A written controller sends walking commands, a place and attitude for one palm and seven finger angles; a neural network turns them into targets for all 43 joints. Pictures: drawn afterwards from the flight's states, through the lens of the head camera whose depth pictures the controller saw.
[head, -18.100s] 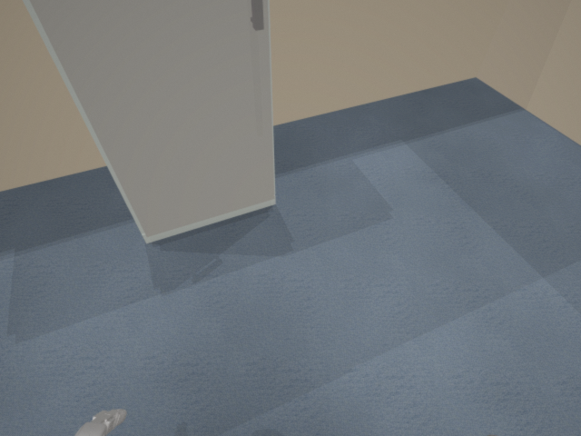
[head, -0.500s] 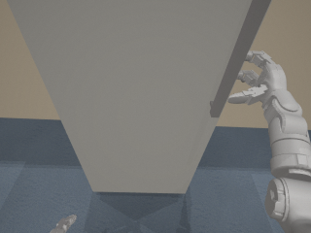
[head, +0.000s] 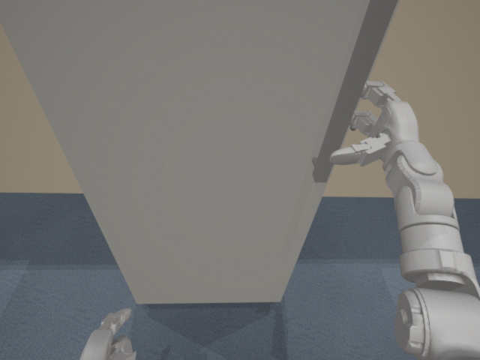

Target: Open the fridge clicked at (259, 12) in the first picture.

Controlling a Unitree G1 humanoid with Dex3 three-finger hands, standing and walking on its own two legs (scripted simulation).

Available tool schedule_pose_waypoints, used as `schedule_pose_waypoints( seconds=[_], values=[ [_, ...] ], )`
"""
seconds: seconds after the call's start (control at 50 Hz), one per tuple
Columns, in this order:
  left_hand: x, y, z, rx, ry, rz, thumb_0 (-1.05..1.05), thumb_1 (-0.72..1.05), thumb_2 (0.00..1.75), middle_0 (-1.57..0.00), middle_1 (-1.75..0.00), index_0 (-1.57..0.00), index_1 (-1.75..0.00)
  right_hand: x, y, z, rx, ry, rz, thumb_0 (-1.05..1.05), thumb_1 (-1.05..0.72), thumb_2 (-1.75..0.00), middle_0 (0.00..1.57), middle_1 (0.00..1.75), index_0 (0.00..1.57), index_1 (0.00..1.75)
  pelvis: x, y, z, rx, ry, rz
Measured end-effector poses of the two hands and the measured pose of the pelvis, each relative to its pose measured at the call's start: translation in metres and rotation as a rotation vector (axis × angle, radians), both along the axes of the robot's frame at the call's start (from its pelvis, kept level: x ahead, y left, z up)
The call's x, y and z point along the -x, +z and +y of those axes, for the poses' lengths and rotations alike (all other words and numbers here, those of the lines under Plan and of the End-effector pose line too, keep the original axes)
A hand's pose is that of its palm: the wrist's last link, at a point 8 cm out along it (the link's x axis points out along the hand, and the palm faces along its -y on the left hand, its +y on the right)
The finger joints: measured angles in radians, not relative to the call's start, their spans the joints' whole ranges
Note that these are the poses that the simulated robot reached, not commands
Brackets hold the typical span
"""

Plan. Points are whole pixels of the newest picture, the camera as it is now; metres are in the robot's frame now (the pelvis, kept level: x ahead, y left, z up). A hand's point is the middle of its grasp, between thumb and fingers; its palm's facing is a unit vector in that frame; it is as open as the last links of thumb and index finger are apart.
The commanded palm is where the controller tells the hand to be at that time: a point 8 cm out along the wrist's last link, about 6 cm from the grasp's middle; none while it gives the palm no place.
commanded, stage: slide the fingers in behind the handle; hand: right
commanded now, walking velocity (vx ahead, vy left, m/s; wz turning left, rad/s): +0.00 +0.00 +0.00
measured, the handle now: (344, 91) +0.48 -0.12 +0.25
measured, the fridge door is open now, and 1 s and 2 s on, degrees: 0 0 0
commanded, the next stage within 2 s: grip the handle and tug to test in 0.96 s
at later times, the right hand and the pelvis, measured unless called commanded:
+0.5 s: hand (340, 127) +0.42 -0.12 +0.22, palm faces -0.09 +1.00 +0.01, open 14.0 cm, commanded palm +0.40 -0.16 +0.22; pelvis +0.00 +0.00 +0.00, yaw +0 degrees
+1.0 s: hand (336, 124) +0.43 -0.11 +0.22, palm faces -0.08 +1.00 +0.00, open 14.0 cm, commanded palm +0.41 -0.16 +0.22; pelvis +0.00 +0.00 +0.00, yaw +0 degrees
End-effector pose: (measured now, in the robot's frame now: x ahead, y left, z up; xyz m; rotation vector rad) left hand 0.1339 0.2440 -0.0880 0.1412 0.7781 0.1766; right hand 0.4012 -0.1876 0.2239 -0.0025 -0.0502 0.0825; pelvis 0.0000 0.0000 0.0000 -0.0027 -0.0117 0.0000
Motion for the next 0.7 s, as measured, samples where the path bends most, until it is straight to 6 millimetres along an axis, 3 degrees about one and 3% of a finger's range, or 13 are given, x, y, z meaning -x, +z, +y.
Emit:
schedule_pose_waypoints(
  seconds=[0.2,0.44,0.7],
  values=[
    [0.002,-0.002,-0.003,0.002,0.000,0.012,0.01,0.91,0.90,-0.20,-0.30,-0.21,-0.30,-0.005,-0.001,0.013,-0.010,-0.001,0.004,-0.01,0.51,-0.30,0.30,1.20,0.30,1.20,0.001,0.000,0.000,0.001,-0.001,0.002],
    [0.016,-0.007,0.002,0.002,0.019,0.056,0.01,0.91,0.90,-0.20,-0.30,-0.21,-0.30,-0.003,-0.005,0.013,-0.008,0.001,0.019,-0.01,0.51,-0.30,0.29,1.20,0.30,1.20,0.000,0.000,0.001,-0.001,0.001,-0.001],
    [0.016,-0.006,0.004,0.002,0.026,0.052,0.01,0.91,0.90,-0.20,-0.30,-0.20,-0.30,-0.009,-0.005,0.022,-0.010,-0.002,0.021,-0.01,0.50,-0.30,0.31,1.21,0.30,1.20,0.000,0.001,0.003,0.001,0.004,0.004]
  ],
)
